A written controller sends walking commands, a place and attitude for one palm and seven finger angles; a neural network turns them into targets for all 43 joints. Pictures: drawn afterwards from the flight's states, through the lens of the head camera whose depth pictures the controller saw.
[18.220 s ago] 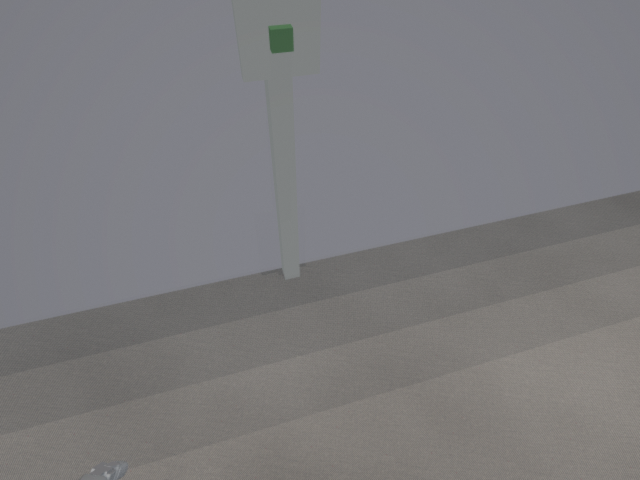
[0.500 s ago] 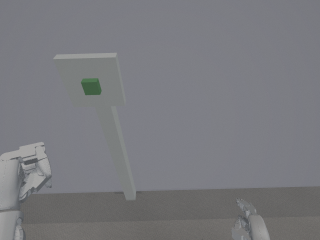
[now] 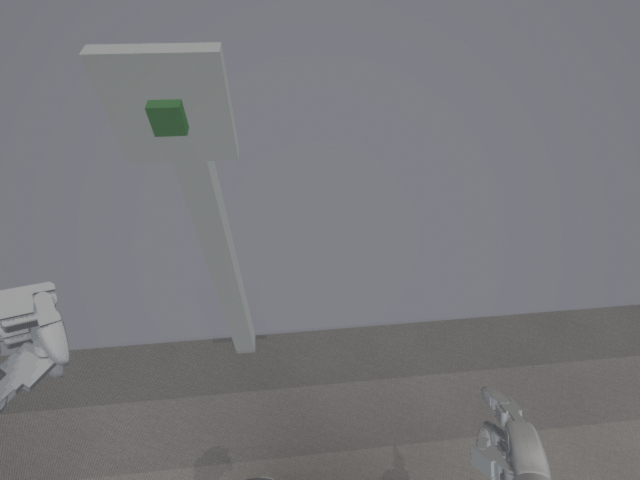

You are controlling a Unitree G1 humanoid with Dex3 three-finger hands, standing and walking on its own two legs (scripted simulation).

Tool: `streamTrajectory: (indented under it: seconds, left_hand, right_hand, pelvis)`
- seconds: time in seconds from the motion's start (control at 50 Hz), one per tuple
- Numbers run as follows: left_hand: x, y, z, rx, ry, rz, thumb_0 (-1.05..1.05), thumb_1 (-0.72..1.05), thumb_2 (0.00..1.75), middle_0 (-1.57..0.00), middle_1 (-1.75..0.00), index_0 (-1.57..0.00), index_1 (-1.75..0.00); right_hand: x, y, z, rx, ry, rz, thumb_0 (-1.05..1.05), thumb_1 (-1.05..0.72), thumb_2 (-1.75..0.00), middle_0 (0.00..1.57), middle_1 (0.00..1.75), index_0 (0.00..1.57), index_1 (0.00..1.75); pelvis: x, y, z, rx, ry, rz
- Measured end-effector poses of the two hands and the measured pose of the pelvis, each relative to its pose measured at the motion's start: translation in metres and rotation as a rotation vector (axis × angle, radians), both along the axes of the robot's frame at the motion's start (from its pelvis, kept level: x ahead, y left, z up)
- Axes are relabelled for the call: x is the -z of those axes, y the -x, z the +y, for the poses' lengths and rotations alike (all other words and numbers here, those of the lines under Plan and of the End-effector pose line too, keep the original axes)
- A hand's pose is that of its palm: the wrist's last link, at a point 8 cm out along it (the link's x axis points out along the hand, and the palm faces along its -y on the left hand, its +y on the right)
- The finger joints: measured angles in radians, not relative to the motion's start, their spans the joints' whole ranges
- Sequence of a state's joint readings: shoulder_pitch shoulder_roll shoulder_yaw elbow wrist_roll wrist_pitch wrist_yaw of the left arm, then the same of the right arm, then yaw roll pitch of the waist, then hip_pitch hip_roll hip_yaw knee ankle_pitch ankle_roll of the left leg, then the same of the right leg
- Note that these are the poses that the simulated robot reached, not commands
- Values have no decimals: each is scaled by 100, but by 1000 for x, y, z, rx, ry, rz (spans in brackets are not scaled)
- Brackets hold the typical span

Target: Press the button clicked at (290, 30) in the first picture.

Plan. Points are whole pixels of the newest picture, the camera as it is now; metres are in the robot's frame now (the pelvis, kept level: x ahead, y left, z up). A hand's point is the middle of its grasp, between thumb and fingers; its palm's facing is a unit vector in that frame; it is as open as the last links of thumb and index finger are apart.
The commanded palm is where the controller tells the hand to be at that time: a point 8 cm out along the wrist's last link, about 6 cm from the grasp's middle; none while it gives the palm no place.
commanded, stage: step back with the hand held close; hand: left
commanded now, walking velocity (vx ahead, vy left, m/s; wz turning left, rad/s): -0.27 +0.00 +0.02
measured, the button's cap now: (168, 117) +0.56 +0.26 +0.15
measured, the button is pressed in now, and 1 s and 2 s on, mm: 0 0 0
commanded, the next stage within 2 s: stop stepping back and stand still in 0.50 s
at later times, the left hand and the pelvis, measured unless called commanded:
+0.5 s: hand out of the picture +0.10 +0.26 +0.18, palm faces +0.41 -0.82 -0.40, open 3.1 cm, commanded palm +0.04 +0.29 +0.18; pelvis -0.09 +0.01 -0.01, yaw +0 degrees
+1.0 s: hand out of the picture -0.01 +0.26 +0.17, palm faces +0.31 -0.84 -0.45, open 3.1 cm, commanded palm -0.05 +0.31 +0.18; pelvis -0.19 +0.03 +0.01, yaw -3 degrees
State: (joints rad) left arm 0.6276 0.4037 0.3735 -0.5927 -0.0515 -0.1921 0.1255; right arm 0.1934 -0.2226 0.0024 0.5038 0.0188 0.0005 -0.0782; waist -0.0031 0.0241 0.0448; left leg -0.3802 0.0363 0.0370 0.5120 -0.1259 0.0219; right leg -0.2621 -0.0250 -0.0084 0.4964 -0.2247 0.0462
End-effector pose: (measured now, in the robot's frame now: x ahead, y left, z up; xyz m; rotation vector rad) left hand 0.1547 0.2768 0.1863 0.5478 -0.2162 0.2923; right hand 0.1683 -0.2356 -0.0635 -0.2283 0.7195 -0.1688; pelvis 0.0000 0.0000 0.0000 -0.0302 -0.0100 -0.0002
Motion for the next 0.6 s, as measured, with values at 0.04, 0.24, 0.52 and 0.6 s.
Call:
streamTrajectory:
  seconds: [0.04,0.24,0.52,0.6]
  left_hand:
    - [0,11,2,-9,-10,-18,1,89,90,-131,-150,-130,-150]
    - [4,62,11,-68,31,-102,1,89,90,-131,-150,-130,-150]
    - [-8,104,14,8,10,-151,1,89,90,-131,-150,-130,-150]
    - [-7,114,5,63,38,-118,1,89,90,-131,-150,-131,-150]
  right_hand:
    - [2,8,4,-12,-3,-8,1,-90,-89,20,30,20,30]
    - [18,46,15,-61,17,28,1,-90,-89,20,30,20,30]
    - [8,97,39,-85,-45,-41,1,-90,-89,20,30,20,30]
    - [13,119,36,-60,-38,16,1,-90,-89,20,30,20,30]
  pelvis:
    - [2,8,0,-8,4,-2]
    - [11,41,9,-28,9,-13]
    - [9,99,11,15,8,46]
    - [3,116,16,42,1,27]
